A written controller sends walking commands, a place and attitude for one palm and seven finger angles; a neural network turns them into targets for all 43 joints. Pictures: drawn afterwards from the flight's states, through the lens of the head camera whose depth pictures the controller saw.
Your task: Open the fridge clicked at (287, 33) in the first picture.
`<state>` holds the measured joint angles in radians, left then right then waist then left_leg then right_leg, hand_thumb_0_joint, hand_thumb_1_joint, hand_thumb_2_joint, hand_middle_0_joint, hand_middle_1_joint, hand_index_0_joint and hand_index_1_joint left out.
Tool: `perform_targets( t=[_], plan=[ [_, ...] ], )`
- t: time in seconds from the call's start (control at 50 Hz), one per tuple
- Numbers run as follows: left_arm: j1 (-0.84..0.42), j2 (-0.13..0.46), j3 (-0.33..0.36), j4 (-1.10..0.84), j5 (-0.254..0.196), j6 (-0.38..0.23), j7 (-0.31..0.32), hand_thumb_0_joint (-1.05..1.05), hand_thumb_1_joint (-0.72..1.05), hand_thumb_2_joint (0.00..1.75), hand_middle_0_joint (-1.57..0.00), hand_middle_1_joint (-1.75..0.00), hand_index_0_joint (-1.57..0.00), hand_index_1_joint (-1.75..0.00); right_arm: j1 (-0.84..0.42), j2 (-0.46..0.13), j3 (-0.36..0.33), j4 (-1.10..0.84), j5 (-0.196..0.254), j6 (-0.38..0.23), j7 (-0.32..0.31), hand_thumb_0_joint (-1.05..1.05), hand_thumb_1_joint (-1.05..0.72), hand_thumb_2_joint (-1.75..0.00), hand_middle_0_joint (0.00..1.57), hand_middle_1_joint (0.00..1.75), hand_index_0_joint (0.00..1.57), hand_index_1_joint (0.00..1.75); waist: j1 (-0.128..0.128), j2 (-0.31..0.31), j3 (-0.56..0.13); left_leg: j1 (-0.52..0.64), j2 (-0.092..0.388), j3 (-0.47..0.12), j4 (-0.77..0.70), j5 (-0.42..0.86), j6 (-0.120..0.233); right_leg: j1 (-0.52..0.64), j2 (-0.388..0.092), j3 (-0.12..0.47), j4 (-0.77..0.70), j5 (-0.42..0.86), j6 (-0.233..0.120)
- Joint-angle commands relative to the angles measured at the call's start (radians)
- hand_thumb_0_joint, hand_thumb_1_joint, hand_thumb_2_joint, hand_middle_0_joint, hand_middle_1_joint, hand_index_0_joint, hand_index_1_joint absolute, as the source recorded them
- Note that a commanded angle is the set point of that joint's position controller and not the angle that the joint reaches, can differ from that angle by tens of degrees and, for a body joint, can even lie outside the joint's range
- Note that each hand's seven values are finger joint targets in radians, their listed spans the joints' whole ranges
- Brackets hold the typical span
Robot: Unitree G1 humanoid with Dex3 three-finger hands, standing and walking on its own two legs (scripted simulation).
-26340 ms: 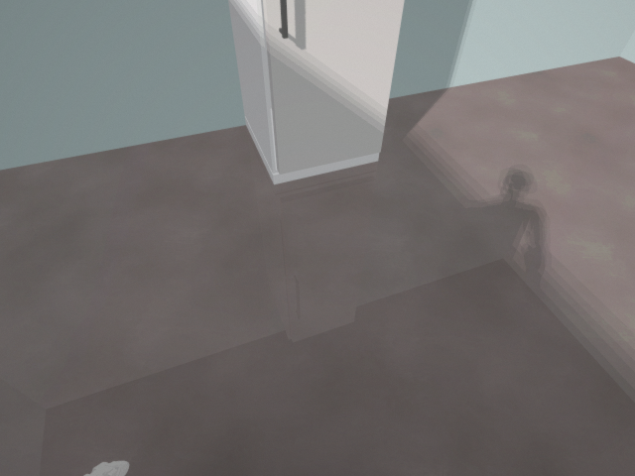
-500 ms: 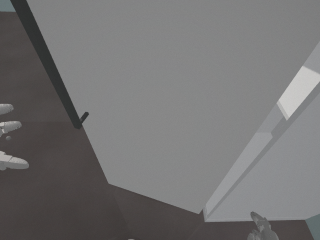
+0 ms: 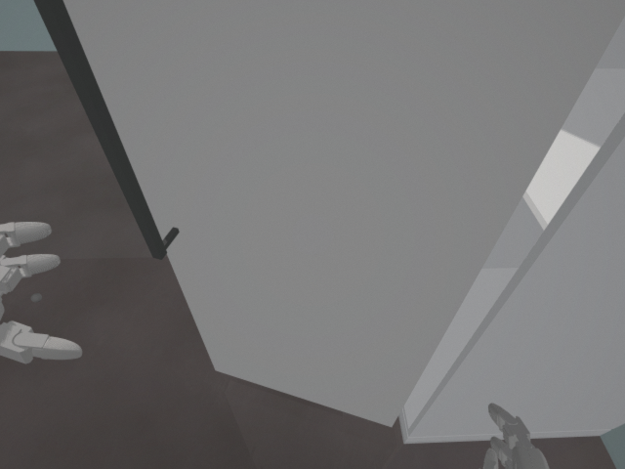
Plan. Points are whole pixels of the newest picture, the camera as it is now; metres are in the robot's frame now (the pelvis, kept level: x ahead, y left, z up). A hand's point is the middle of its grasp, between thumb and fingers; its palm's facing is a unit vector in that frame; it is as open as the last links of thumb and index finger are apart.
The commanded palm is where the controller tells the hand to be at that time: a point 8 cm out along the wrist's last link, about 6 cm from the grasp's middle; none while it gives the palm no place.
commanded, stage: draw the hand back to the body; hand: left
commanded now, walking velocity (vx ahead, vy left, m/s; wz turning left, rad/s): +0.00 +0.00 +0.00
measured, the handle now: (122, 137) +0.46 +0.30 +0.19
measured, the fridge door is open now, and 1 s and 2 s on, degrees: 71 71 71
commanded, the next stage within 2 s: step back with the hand held close in 0.98 s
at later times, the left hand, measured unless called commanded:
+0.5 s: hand (68, 281) +0.25 +0.27 +0.17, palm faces +0.47 -0.79 -0.40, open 9.8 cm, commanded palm +0.19 +0.31 +0.18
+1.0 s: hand (90, 292) +0.23 +0.24 +0.17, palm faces +0.45 -0.79 -0.42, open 7.5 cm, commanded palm +0.19 +0.28 +0.19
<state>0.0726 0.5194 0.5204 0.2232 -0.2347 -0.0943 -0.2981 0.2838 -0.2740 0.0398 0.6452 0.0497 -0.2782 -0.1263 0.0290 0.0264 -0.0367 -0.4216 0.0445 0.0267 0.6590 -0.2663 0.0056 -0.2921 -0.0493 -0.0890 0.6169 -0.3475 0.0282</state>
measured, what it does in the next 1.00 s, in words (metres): stands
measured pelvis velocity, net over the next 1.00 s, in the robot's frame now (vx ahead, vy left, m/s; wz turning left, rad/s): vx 0.04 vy -0.02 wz -0.03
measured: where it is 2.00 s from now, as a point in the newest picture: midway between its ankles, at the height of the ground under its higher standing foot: outside the picture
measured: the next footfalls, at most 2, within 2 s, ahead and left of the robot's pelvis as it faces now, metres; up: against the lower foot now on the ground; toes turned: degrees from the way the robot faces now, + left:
none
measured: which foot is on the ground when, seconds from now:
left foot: down 0.00-1.00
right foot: down 0.00-1.00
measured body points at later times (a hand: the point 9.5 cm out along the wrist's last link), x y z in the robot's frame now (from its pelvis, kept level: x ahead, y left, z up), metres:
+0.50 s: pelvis +0.04 +0.00 +0.01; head +0.02 -0.02 +0.46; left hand +0.22 +0.31 +0.19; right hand +0.22 -0.23 -0.07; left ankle +0.05 +0.11 -0.72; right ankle -0.02 -0.14 -0.72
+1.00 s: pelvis +0.04 -0.02 +0.01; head +0.02 -0.05 +0.46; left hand +0.20 +0.28 +0.20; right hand +0.22 -0.25 -0.07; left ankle +0.05 +0.11 -0.72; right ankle -0.02 -0.14 -0.72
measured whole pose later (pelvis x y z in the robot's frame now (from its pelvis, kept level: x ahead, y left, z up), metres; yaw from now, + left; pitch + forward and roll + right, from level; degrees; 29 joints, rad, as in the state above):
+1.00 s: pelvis +0.04 -0.02 +0.01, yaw -2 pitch -3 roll +0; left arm 0.47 0.36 0.35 -0.39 -0.07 -0.08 0.12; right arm 0.21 -0.22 0.01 0.66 0.01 -0.15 -0.11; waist 0.07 0.05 0.00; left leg -0.19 0.06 0.06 0.50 -0.26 -0.03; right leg -0.09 -0.03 -0.07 0.49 -0.35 0.00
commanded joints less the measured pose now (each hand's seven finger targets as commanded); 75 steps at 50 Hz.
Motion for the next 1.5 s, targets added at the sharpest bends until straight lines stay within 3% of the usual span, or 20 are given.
perform_targets(
  t=[0.0,0.02,0.04,0.14,0.26,0.4,0.56,0.58,0.66,0.68,1.06,1.08,1.1,1.12,1.16,1.24,1.34,1.38,1.42,1.48],
  plan=[
    [-0.064,0.240,0.057,-0.410,0.104,-0.073,0.320,0.00,-0.15,0.39,-0.24,-0.92,-0.24,-0.92,-0.135,-0.116,-0.054,-0.135,-0.021,-0.037,-0.001,0.00,-0.90,-0.90,0.20,0.30,0.20,0.30,0.017,0.122,-0.080,0.197,-0.011,-0.072,-0.228,-0.181,0.011,-0.043,0.022,0.044,-0.173,-0.022,-0.048],
    [-0.083,0.260,0.073,-0.466,0.124,-0.081,0.355,0.00,-0.12,0.41,-0.24,-0.89,-0.24,-0.89,-0.138,-0.118,-0.055,-0.133,-0.021,-0.035,0.001,0.00,-0.90,-0.90,0.20,0.30,0.20,0.30,0.021,0.154,-0.099,0.217,-0.010,-0.070,-0.234,-0.164,0.011,-0.030,0.023,0.045,-0.168,-0.001,-0.051],
    [-0.067,0.261,0.076,-0.482,0.140,-0.083,0.384,0.00,-0.08,0.43,-0.23,-0.87,-0.23,-0.87,-0.140,-0.120,-0.055,-0.119,-0.028,-0.027,-0.002,0.00,-0.90,-0.90,0.20,0.30,0.20,0.30,0.024,0.134,-0.098,0.219,-0.008,-0.059,-0.238,-0.125,0.015,0.001,0.023,0.045,-0.177,0.021,-0.054],
    [-0.041,0.162,0.009,-0.523,0.173,-0.073,0.443,0.00,0.10,0.51,-0.23,-0.77,-0.23,-0.77,-0.158,-0.109,-0.058,-0.107,-0.033,-0.007,0.001,0.00,-0.90,-0.90,0.20,0.30,0.20,0.30,0.019,0.093,-0.059,0.285,0.000,-0.039,-0.252,0.011,0.018,0.021,0.028,0.041,-0.189,0.096,-0.051],
    [0.098,0.084,-0.030,-0.587,0.171,-0.048,0.450,0.00,0.32,0.62,-0.22,-0.64,-0.22,-0.64,-0.171,-0.088,-0.064,-0.120,-0.037,0.021,0.018,0.00,-0.90,-0.90,0.20,0.30,0.20,0.30,0.034,0.050,-0.061,0.322,0.008,-0.019,-0.241,0.195,0.017,0.085,0.021,0.032,-0.192,0.223,-0.050],
    [0.227,0.078,-0.015,-0.733,0.170,-0.040,0.443,0.00,0.57,0.74,-0.21,-0.49,-0.21,-0.49,-0.185,-0.070,-0.065,-0.144,-0.041,0.046,0.031,0.00,-0.90,-0.90,0.20,0.30,0.20,0.30,0.047,0.045,-0.088,0.360,0.008,0.000,-0.227,0.327,0.020,0.125,0.017,0.027,-0.192,0.332,-0.045],
    [0.324,0.036,-0.055,-0.821,0.165,-0.033,0.436,0.00,0.86,0.88,-0.20,-0.32,-0.20,-0.32,-0.197,-0.054,-0.066,-0.161,-0.040,0.065,0.024,0.00,-0.90,-0.90,0.20,0.30,0.20,0.30,0.044,0.032,-0.041,0.349,0.010,0.023,-0.210,0.291,0.027,0.113,0.006,0.029,-0.212,0.359,-0.037],
    [0.301,0.063,-0.038,-0.856,0.168,-0.036,0.435,0.00,0.90,0.90,-0.20,-0.30,-0.20,-0.30,-0.201,-0.060,-0.064,-0.167,-0.040,0.064,0.024,0.00,-0.90,-0.90,0.20,0.30,0.20,0.30,0.049,0.016,-0.058,0.353,0.008,0.022,-0.208,0.286,0.029,0.108,0.005,0.031,-0.213,0.361,-0.035],
    [0.323,0.034,-0.051,-0.795,0.165,-0.031,0.435,0.00,0.90,0.90,-0.20,-0.30,-0.20,-0.30,-0.202,-0.050,-0.068,-0.158,-0.037,0.080,0.014,0.00,-0.90,-0.90,0.20,0.30,0.20,0.30,0.041,0.011,-0.017,0.343,0.009,0.034,-0.201,0.258,0.030,0.095,0.000,0.033,-0.221,0.350,-0.032],
    [0.293,0.067,-0.025,-0.812,0.167,-0.034,0.435,0.00,0.90,0.90,-0.20,-0.30,-0.20,-0.30,-0.203,-0.059,-0.067,-0.160,-0.038,0.079,0.013,0.00,-0.90,-0.90,0.20,0.30,0.20,0.30,0.047,0.010,-0.037,0.348,0.009,0.029,-0.204,0.246,0.030,0.089,-0.001,0.033,-0.223,0.330,-0.031],
    [0.309,0.060,-0.032,-0.802,0.169,-0.040,0.436,0.00,0.90,0.90,-0.20,-0.30,-0.20,-0.30,-0.209,-0.053,-0.068,-0.154,-0.039,0.071,0.006,0.00,-0.90,-0.90,0.20,0.30,0.20,0.30,0.051,0.011,-0.033,0.352,0.008,0.032,-0.192,0.244,0.036,0.087,-0.009,0.034,-0.225,0.343,-0.029],
    [0.263,-0.003,-0.118,-0.871,0.171,-0.045,0.429,0.00,0.90,0.90,-0.20,-0.30,-0.20,-0.30,-0.219,-0.044,-0.062,-0.165,-0.041,0.065,0.010,0.00,-0.90,-0.90,0.20,0.30,0.20,0.30,0.040,0.046,-0.037,0.358,0.007,0.027,-0.196,0.235,0.034,0.087,-0.012,0.035,-0.221,0.319,-0.030],
    [0.137,0.123,0.020,-0.901,0.170,-0.090,0.441,0.00,0.90,0.90,-0.20,-0.30,-0.20,-0.30,-0.210,-0.061,-0.063,-0.173,-0.040,0.098,0.009,0.00,-0.90,-0.90,0.20,0.30,0.20,0.30,0.006,-0.018,0.095,0.261,0.028,0.037,-0.114,0.224,0.052,0.018,-0.060,0.138,-0.293,0.504,-0.021],
    [0.253,0.060,-0.019,-0.775,0.184,-0.091,0.433,0.00,0.90,0.90,-0.20,-0.30,-0.20,-0.30,-0.180,-0.041,-0.062,-0.139,-0.048,0.122,0.015,0.00,-0.90,-0.90,0.20,0.30,0.20,0.30,-0.010,-0.110,0.060,0.240,0.020,0.039,-0.070,0.250,0.048,0.063,-0.093,0.125,-0.268,0.661,-0.022],
    [0.301,0.046,-0.030,-0.782,0.193,-0.101,0.426,0.00,0.90,0.90,-0.20,-0.30,-0.20,-0.30,-0.182,-0.049,-0.070,-0.169,-0.042,0.156,0.023,0.00,-0.90,-0.90,0.20,0.30,0.20,0.30,-0.009,-0.144,-0.021,0.224,0.016,0.039,-0.059,0.318,0.046,0.148,-0.111,0.110,-0.208,0.833,-0.015],
    [0.434,0.072,0.014,-0.878,0.181,-0.119,0.437,0.00,0.90,0.90,-0.20,-0.30,-0.20,-0.30,-0.204,-0.048,-0.070,-0.222,-0.031,0.201,0.025,0.00,-0.90,-0.90,0.20,0.30,0.20,0.30,0.006,-0.011,-0.113,0.271,0.055,0.013,-0.133,0.405,0.054,0.139,-0.089,0.090,-0.162,0.604,-0.018],
    [0.452,0.107,0.048,-0.983,0.172,-0.134,0.450,0.00,0.90,0.90,-0.20,-0.30,-0.20,-0.30,-0.199,-0.055,-0.068,-0.258,-0.028,0.212,0.021,0.00,-0.90,-0.90,0.20,0.30,0.20,0.30,0.007,0.074,-0.128,0.207,0.097,-0.061,-0.201,0.364,0.057,0.137,-0.033,0.065,-0.115,0.386,-0.020],
    [0.459,0.089,0.041,-0.982,0.166,-0.138,0.453,0.00,0.90,0.90,-0.20,-0.30,-0.20,-0.30,-0.190,-0.060,-0.066,-0.263,-0.028,0.198,0.021,0.00,-0.90,-0.90,0.20,0.30,0.20,0.30,0.006,0.128,-0.109,0.151,0.122,-0.101,-0.261,0.247,0.067,0.136,0.003,0.050,-0.086,0.239,-0.015],
    [0.442,0.082,0.042,-0.984,0.170,-0.147,0.455,0.00,0.90,0.90,-0.20,-0.30,-0.20,-0.30,-0.185,-0.067,-0.067,-0.262,-0.027,0.175,0.021,0.00,-0.90,-0.90,0.20,0.30,0.20,0.30,0.001,0.186,-0.067,0.052,0.153,-0.139,-0.334,0.018,0.081,0.152,0.027,0.038,-0.041,0.104,-0.015],
    [0.432,0.066,0.040,-0.953,0.178,-0.159,0.456,0.00,0.90,0.90,-0.20,-0.30,-0.20,-0.30,-0.166,-0.076,-0.067,-0.251,-0.024,0.144,0.021,0.00,-0.90,-0.90,0.20,0.30,0.20,0.30,-0.004,0.190,-0.026,-0.076,0.170,-0.174,-0.378,-0.264,0.098,0.191,0.037,0.043,-0.021,0.061,-0.015]
  ],
)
